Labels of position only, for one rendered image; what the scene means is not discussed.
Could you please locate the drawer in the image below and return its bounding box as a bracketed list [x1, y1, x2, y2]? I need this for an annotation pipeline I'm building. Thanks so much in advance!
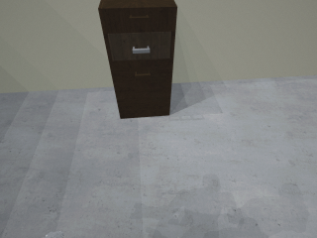
[107, 31, 171, 61]

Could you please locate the handle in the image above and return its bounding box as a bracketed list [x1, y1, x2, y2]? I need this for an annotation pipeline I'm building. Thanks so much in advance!
[135, 73, 151, 78]
[132, 46, 151, 54]
[129, 16, 150, 23]

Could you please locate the cabinet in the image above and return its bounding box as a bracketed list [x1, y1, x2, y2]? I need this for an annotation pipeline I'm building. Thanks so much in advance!
[98, 0, 177, 119]

